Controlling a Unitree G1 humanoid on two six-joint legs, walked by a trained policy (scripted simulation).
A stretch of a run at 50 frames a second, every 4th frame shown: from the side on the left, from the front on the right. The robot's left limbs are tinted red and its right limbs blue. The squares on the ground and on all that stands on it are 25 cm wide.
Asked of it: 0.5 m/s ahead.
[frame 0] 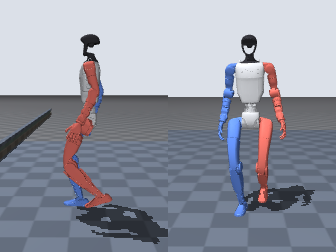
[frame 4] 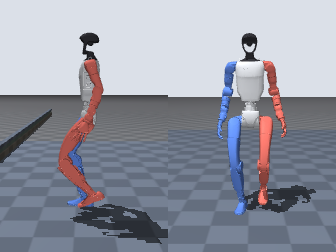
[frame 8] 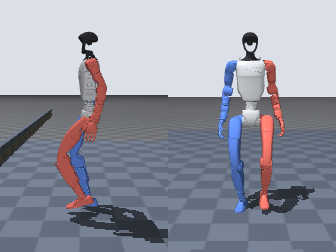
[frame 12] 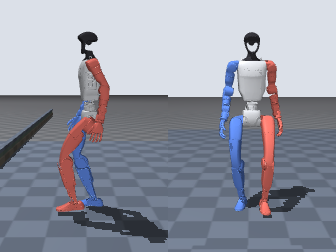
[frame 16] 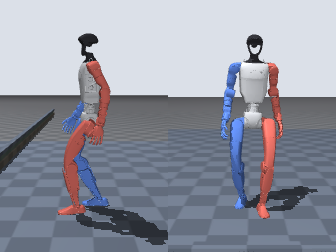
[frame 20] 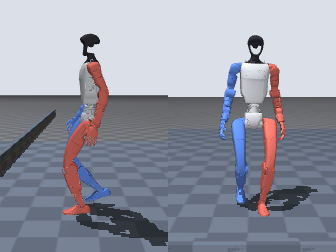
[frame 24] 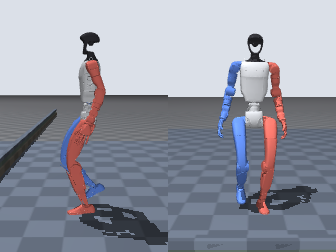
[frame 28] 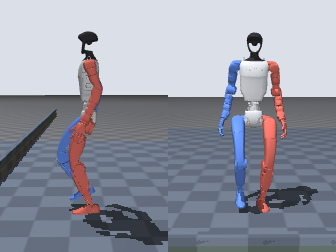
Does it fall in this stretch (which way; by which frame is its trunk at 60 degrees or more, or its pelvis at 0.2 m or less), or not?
no
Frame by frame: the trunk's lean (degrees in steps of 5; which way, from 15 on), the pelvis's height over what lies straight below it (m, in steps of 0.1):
0: 0, 0.8
4: 0, 0.8
8: 0, 0.8
12: 0, 0.8
16: 0, 0.8
20: 0, 0.7
24: 0, 0.8
28: 0, 0.8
